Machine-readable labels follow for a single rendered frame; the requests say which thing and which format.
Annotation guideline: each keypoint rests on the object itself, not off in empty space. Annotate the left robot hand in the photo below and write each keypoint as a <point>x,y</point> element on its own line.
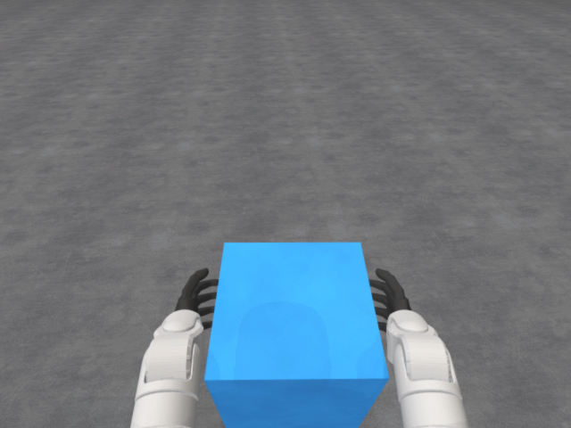
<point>191,300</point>

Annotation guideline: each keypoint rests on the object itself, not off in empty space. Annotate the carton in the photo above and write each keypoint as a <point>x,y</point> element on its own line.
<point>294,340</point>

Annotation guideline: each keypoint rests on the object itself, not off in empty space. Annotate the right robot hand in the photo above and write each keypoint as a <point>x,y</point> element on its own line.
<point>395,299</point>

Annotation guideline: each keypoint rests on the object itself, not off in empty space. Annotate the robot right forearm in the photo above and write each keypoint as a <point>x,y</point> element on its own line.
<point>427,385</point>

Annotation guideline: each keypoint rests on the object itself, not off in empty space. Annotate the robot left forearm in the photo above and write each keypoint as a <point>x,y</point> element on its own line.
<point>169,381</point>

